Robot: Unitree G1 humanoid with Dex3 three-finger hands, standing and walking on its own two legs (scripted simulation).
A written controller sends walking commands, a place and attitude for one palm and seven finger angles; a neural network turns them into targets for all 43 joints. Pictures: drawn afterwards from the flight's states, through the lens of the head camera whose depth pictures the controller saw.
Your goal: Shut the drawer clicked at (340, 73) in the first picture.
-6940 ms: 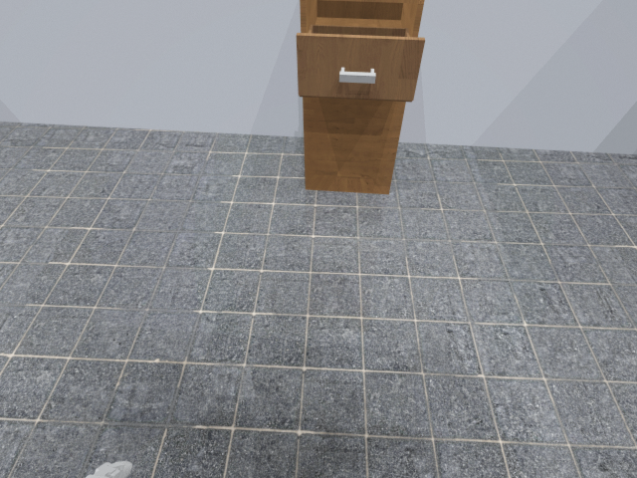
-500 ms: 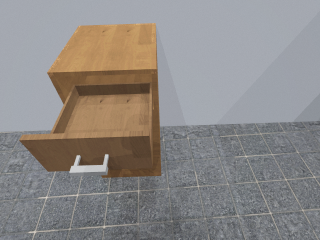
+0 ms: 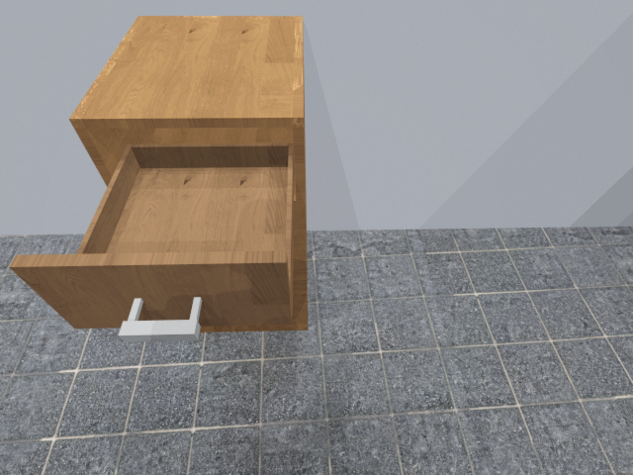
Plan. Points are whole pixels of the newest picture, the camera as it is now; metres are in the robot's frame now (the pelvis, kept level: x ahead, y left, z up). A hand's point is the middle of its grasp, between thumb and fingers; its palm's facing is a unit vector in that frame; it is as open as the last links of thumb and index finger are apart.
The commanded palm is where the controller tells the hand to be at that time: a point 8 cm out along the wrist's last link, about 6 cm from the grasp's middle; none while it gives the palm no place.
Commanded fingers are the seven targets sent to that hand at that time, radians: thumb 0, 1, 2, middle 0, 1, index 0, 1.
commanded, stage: look again from close up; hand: left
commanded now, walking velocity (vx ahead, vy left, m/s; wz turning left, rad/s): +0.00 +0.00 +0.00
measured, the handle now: (164, 317) +0.32 +0.24 -0.03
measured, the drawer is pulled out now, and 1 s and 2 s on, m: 0.30 0.30 0.30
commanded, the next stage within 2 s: shuffle to correct the standing spot in 0.40 s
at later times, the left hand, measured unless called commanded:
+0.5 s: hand out of the picture -0.05 +0.25 -0.18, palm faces +0.03 -0.98 -0.19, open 7.4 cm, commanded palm none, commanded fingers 0.00 0.90 0.90 -0.20 -0.30 -0.20 -0.30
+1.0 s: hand out of the picture -0.12 +0.17 -0.19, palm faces +0.09 -0.99 -0.08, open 7.4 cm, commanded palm none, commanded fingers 0.00 0.90 0.90 -0.20 -0.30 -0.20 -0.30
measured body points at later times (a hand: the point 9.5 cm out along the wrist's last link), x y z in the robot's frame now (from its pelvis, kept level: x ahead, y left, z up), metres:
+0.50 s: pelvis -0.03 +0.07 +0.00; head -0.03 +0.09 +0.45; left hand -0.05 +0.30 -0.17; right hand +0.04 -0.16 -0.14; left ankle +0.03 +0.13 -0.74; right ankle -0.05 -0.09 -0.74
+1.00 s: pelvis -0.01 +0.05 -0.01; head -0.02 +0.08 +0.44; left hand -0.12 +0.23 -0.18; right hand -0.01 -0.18 -0.16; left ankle +0.03 +0.13 -0.74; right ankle -0.04 -0.09 -0.74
